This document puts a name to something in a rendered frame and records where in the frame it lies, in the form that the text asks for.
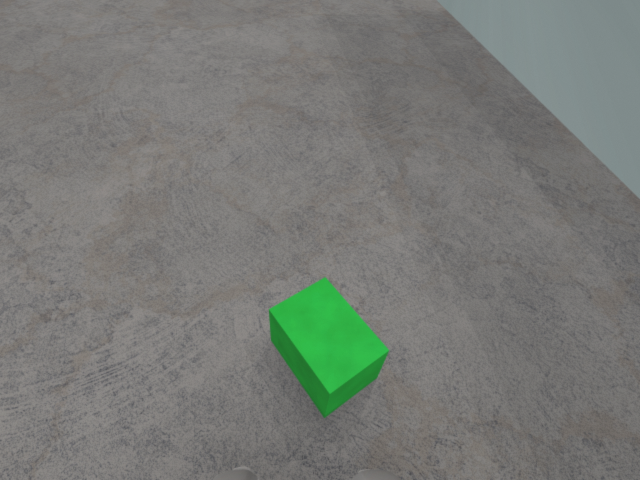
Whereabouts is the carton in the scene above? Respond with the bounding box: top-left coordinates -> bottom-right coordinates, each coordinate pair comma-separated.
269,277 -> 389,418

